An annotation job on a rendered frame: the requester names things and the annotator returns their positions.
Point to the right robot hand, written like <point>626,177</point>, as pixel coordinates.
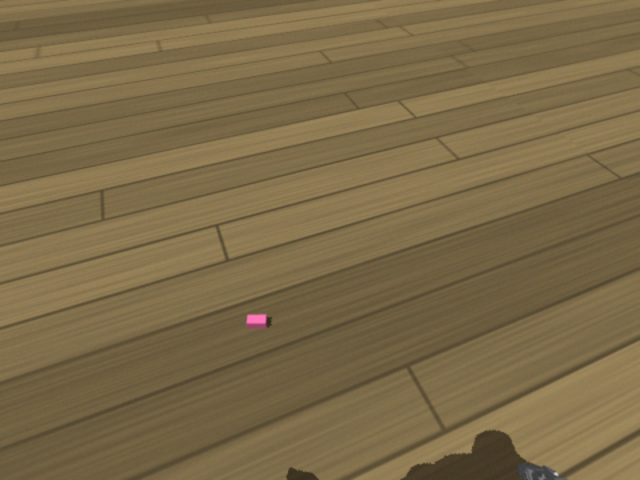
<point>534,472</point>

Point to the small box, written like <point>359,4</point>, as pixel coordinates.
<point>256,321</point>

